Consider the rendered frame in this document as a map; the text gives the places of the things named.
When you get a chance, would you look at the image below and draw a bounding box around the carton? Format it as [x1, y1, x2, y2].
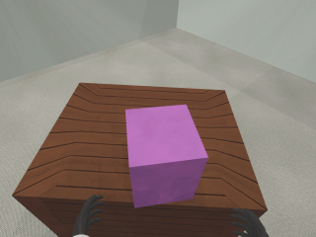
[125, 105, 208, 208]

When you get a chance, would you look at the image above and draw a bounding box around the robot right hand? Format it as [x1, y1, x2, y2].
[230, 207, 270, 237]

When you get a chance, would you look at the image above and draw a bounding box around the robot left hand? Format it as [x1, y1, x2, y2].
[71, 195, 104, 237]

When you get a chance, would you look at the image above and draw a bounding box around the pedestal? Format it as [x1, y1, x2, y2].
[12, 82, 268, 237]

